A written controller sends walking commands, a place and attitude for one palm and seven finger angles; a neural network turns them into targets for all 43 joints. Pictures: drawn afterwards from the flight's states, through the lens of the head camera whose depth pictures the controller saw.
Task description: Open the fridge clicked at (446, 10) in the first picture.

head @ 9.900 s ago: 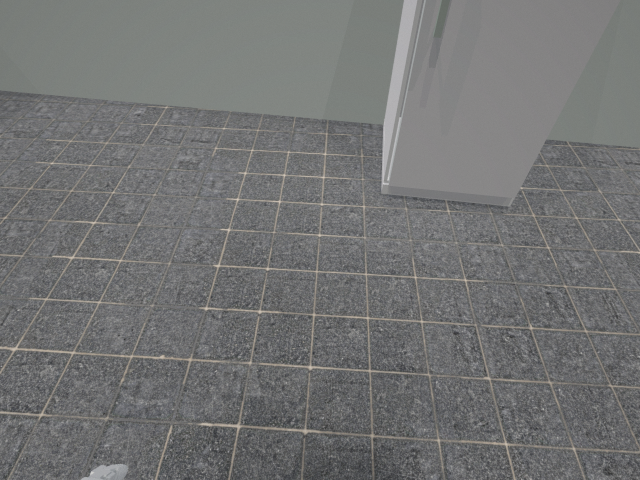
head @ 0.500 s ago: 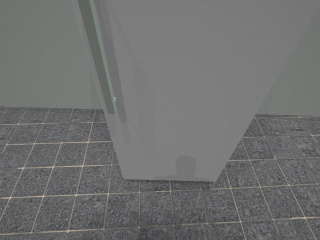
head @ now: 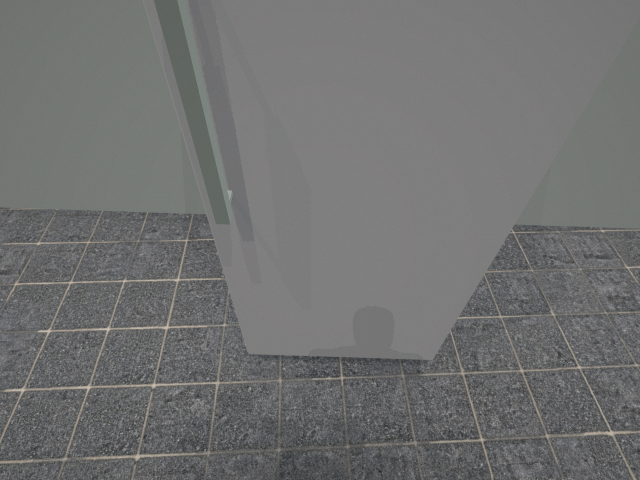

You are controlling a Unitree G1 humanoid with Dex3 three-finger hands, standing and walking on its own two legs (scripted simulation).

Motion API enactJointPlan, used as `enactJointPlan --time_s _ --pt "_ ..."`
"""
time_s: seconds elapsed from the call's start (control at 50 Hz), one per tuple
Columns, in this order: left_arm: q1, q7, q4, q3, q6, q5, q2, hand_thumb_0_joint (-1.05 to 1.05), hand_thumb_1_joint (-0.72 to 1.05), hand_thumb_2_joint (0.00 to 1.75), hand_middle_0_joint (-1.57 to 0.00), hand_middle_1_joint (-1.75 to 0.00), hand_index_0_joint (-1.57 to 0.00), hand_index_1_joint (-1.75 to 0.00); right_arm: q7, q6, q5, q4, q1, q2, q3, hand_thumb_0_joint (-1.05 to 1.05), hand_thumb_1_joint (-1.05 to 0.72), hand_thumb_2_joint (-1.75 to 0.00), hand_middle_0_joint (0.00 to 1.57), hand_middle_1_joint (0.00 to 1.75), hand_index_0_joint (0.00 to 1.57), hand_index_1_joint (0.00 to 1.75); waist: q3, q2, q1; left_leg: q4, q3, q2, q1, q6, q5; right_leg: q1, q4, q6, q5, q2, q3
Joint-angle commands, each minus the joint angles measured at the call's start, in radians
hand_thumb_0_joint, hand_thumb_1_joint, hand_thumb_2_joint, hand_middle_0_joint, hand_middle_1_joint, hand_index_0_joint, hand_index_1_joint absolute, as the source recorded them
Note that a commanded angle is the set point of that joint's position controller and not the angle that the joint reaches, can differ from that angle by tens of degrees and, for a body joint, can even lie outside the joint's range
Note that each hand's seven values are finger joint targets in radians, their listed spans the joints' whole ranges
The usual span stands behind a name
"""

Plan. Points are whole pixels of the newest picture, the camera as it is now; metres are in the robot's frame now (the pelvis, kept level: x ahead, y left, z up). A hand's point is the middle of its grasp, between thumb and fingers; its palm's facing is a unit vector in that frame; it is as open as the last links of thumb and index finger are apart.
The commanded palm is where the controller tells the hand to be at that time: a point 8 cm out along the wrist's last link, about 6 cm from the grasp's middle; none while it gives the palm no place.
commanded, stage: raise the hand to about handle height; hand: left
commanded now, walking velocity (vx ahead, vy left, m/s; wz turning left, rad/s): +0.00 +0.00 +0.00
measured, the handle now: (200, 97) +0.52 +0.20 +0.20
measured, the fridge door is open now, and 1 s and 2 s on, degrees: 0 0 0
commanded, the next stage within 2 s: none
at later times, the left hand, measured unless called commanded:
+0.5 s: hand (137, 465) +0.14 +0.22 -0.02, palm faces +0.16 -0.99 -0.04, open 9.3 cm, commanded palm +0.12 +0.27 +0.00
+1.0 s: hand (102, 394) +0.19 +0.25 +0.04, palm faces +0.07 -1.00 -0.07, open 12.3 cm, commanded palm +0.16 +0.30 +0.06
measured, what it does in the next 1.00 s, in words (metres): stands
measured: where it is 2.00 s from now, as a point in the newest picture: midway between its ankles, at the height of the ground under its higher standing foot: outside the picture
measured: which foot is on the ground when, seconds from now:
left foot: down 0.00-1.00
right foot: down 0.00-1.00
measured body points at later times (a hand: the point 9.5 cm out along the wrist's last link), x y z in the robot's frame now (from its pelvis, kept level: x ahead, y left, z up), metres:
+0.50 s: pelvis -0.03 -0.01 -0.07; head +0.02 +0.02 +0.37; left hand +0.12 +0.27 -0.01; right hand +0.22 -0.23 -0.11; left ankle -0.03 +0.13 -0.74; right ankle +0.03 -0.13 -0.74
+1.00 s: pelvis -0.02 +0.01 -0.04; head +0.00 +0.02 +0.41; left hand +0.18 +0.31 +0.05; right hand +0.15 -0.23 -0.10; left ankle -0.03 +0.13 -0.74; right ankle +0.03 -0.13 -0.74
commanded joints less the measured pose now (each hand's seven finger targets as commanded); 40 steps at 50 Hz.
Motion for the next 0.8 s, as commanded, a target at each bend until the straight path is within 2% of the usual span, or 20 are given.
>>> enactJointPlan --time_s 0.0,0.02,0.04,0.06,0.08,0.12,0.16,0.18,0.22,0.28,0.3,0.36,0.38,0.42,0.48,0.52,0.58,0.64,0.68,0.78 --pt "0.055 0.084 -1.053 0.034 -0.164 -0.108 0.055 0.00 0.83 0.87 -0.21 -0.34 -0.21 -0.34 -0.075 -0.287 0.035 -0.372 -0.086 -0.124 -0.027 0.00 -0.90 -0.90 0.20 0.30 0.20 0.30 -0.302 0.204 -0.013 -0.075 -0.025 -0.020 -0.004 0.017 0.314 0.075 0.056 -0.048 0.076 0.031 -0.056" --pt "0.060 0.078 -0.945 0.056 -0.133 -0.141 0.009 0.00 0.81 0.86 -0.21 -0.36 -0.21 -0.36 -0.071 -0.300 0.045 -0.329 -0.075 -0.153 -0.039 0.00 -0.90 -0.90 0.20 0.30 0.20 0.30 -0.162 0.056 -0.037 -0.039 -0.046 -0.031 -0.080 0.009 0.211 -0.010 0.031 -0.029 0.048 0.029 -0.061" --pt "-0.031 0.056 -0.985 0.078 -0.194 -0.148 0.042 0.00 0.78 0.85 -0.21 -0.37 -0.21 -0.37 -0.063 -0.315 0.038 -0.393 -0.094 -0.185 -0.058 0.00 -0.90 -0.90 0.20 0.30 0.20 0.30 -0.025 -0.028 -0.064 -0.004 -0.068 -0.037 -0.176 0.014 0.087 -0.113 0.023 -0.015 -0.041 0.026 -0.064" --pt "0.045 0.021 -0.906 0.118 -0.264 -0.153 0.041 0.00 0.76 0.84 -0.21 -0.39 -0.21 -0.39 -0.053 -0.328 0.019 -0.407 -0.088 -0.190 -0.075 0.00 -0.90 -0.90 0.20 0.30 0.20 0.30 -0.021 -0.102 -0.046 0.034 -0.065 -0.045 -0.245 0.014 0.015 -0.169 0.040 -0.014 -0.132 0.029 -0.068" --pt "0.210 -0.029 -0.806 0.153 -0.330 -0.161 0.034 0.00 0.74 0.83 -0.21 -0.40 -0.21 -0.40 -0.037 -0.338 0.015 -0.446 -0.099 -0.185 -0.086 0.00 -0.90 -0.90 0.20 0.30 0.20 0.30 -0.016 -0.104 0.005 0.074 -0.056 -0.055 -0.306 0.005 0.001 -0.180 0.073 -0.024 -0.163 0.028 -0.065" --pt "0.380 -0.157 -0.712 0.165 -0.495 -0.197 -0.013 0.00 0.69 0.81 -0.22 -0.43 -0.22 -0.43 0.000 -0.334 0.005 -0.497 -0.120 -0.177 -0.101 0.00 -0.90 -0.90 0.20 0.30 0.20 0.30 -0.062 -0.217 0.044 0.187 -0.032 -0.061 -0.440 -0.009 -0.015 -0.243 0.183 -0.027 -0.188 0.032 -0.053" --pt "0.352 -0.298 -0.712 0.197 -0.652 -0.222 0.038 0.00 0.64 0.79 -0.22 -0.47 -0.22 -0.47 0.029 -0.323 0.001 -0.559 -0.148 -0.200 -0.115 0.00 -0.90 -0.90 0.20 0.30 0.20 0.30 -0.098 -0.178 0.034 0.299 -0.022 -0.073 -0.532 -0.011 -0.045 -0.287 0.263 -0.036 -0.181 0.020 -0.013" --pt "0.369 -0.365 -0.668 0.260 -0.681 -0.226 0.103 0.00 0.62 0.78 -0.22 -0.48 -0.22 -0.48 0.040 -0.315 0.008 -0.594 -0.143 -0.212 -0.125 0.00 -0.90 -0.90 0.20 0.30 0.20 0.30 -0.110 -0.105 0.049 0.337 -0.017 -0.078 -0.536 -0.007 -0.031 -0.282 0.286 -0.051 -0.159 0.009 0.020" --pt "0.327 -0.429 -0.777 0.296 -0.647 -0.273 0.141 0.00 0.57 0.76 -0.22 -0.51 -0.22 -0.51 0.030 -0.298 0.030 -0.665 -0.160 -0.212 -0.120 0.00 -0.90 -0.90 0.20 0.30 0.20 0.30 -0.216 -0.096 0.063 0.375 0.002 -0.092 -0.576 0.015 -0.042 -0.268 0.301 -0.040 -0.166 -0.004 0.058" --pt "0.181 -0.419 -1.004 0.336 -0.588 -0.340 0.173 0.00 0.50 0.73 -0.23 -0.55 -0.23 -0.55 -0.002 -0.282 0.028 -0.728 -0.144 -0.205 -0.106 0.00 -0.90 -0.90 0.20 0.30 0.20 0.30 -0.304 -0.046 0.048 0.411 -0.018 -0.089 -0.579 0.026 -0.037 -0.275 0.321 -0.024 -0.203 0.005 0.082" --pt "0.118 -0.399 -1.099 0.339 -0.593 -0.332 0.187 0.00 0.48 0.72 -0.23 -0.57 -0.23 -0.57 -0.008 -0.283 0.028 -0.729 -0.125 -0.197 -0.107 0.00 -0.90 -0.90 0.20 0.30 0.20 0.30 -0.336 0.019 0.032 0.425 -0.023 -0.080 -0.557 0.028 -0.023 -0.291 0.331 -0.023 -0.188 0.007 0.090" --pt "0.036 -0.348 -1.294 0.277 -0.640 -0.292 0.169 0.00 0.41 0.69 -0.24 -0.62 -0.24 -0.62 -0.021 -0.285 0.016 -0.705 -0.075 -0.186 -0.097 0.00 -0.90 -0.90 0.20 0.30 0.20 0.30 -0.377 0.077 -0.021 0.455 -0.054 -0.058 -0.496 0.037 0.054 -0.334 0.396 -0.028 -0.037 0.032 0.041" --pt "-0.036 -0.353 -1.331 0.245 -0.647 -0.282 0.178 0.00 0.39 0.68 -0.24 -0.63 -0.24 -0.63 -0.025 -0.287 0.008 -0.693 -0.064 -0.194 -0.084 0.00 -0.90 -0.90 0.20 0.30 0.20 0.30 -0.351 0.100 -0.047 0.471 -0.068 -0.051 -0.502 0.040 0.055 -0.368 0.419 -0.033 -0.026 0.041 0.034" --pt "-0.026 -0.368 -1.287 0.215 -0.632 -0.267 0.163 0.00 0.34 0.66 -0.24 -0.66 -0.24 -0.66 -0.034 -0.295 0.018 -0.665 -0.055 -0.197 -0.082 0.00 -0.90 -0.90 0.20 0.30 0.20 0.30 -0.329 0.112 -0.068 0.473 -0.078 -0.045 -0.497 0.040 0.018 -0.405 0.405 -0.033 -0.065 0.043 0.022" --pt "0.019 -0.411 -1.202 0.251 -0.540 -0.279 0.210 0.00 0.27 0.63 -0.25 -0.70 -0.25 -0.70 -0.046 -0.301 0.032 -0.661 -0.066 -0.208 -0.072 0.00 -0.90 -0.90 0.20 0.30 0.20 0.30 -0.310 0.100 -0.052 0.442 -0.091 -0.046 -0.511 0.038 -0.014 -0.370 0.374 -0.036 -0.109 0.050 0.016" --pt "0.063 -0.423 -1.188 0.296 -0.459 -0.289 0.236 0.00 0.22 0.61 -0.25 -0.74 -0.25 -0.74 -0.050 -0.293 0.041 -0.675 -0.085 -0.205 -0.068 0.00 -0.90 -0.90 0.20 0.30 0.20 0.30 -0.353 0.076 -0.023 0.406 -0.089 -0.050 -0.511 0.036 -0.022 -0.310 0.344 -0.030 -0.133 0.039 0.015" --pt "0.115 -0.410 -1.138 0.372 -0.358 -0.323 0.260 0.00 0.15 0.58 -0.25 -0.78 -0.25 -0.78 -0.054 -0.280 0.044 -0.688 -0.117 -0.192 -0.059 0.00 -0.90 -0.90 0.20 0.30 0.20 0.30 -0.336 0.049 0.020 0.358 -0.090 -0.055 -0.506 0.029 -0.001 -0.244 0.316 -0.030 -0.131 0.041 0.001" --pt "0.103 -0.373 -1.194 0.385 -0.345 -0.338 0.249 0.00 0.08 0.55 -0.26 -0.82 -0.26 -0.82 -0.051 -0.284 0.039 -0.694 -0.115 -0.178 -0.048 0.00 -0.90 -0.90 0.20 0.30 0.20 0.30 -0.340 0.042 0.027 0.320 -0.091 -0.052 -0.475 0.025 0.024 -0.225 0.306 -0.024 -0.104 0.040 -0.020" --pt "0.100 -0.360 -1.156 0.410 -0.352 -0.346 0.263 0.00 0.04 0.53 -0.26 -0.86 -0.26 -0.86 -0.051 -0.288 0.033 -0.687 -0.113 -0.181 -0.044 0.00 -0.90 -0.90 0.20 0.30 0.20 0.30 -0.294 -0.026 0.029 0.307 -0.095 -0.050 -0.496 0.023 0.025 -0.210 0.289 -0.025 -0.112 0.044 -0.019" --pt "0.010 -0.390 -1.158 0.378 -0.382 -0.342 0.275 0.00 -0.08 0.48 -0.27 -0.93 -0.27 -0.93 -0.052 -0.315 0.037 -0.673 -0.077 -0.208 -0.040 0.00 -0.90 -0.90 0.20 0.30 0.20 0.30 -0.262 0.017 0.002 0.280 -0.090 -0.049 -0.454 0.026 -0.006 -0.229 0.254 -0.026 -0.146 0.040 -0.011"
